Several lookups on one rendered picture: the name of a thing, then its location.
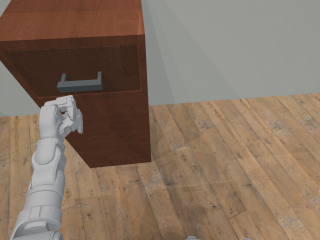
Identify left robot forearm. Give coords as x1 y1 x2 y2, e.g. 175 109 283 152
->
9 137 67 240

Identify cabinet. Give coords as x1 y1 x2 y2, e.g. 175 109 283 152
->
0 0 152 168

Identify handle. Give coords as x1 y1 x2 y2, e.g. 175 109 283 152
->
57 71 103 93

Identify drawer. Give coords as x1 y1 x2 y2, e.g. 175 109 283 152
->
4 43 141 97

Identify left robot hand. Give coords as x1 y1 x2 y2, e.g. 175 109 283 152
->
38 95 83 143

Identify left robot upper arm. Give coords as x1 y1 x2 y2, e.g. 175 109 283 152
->
13 230 64 240

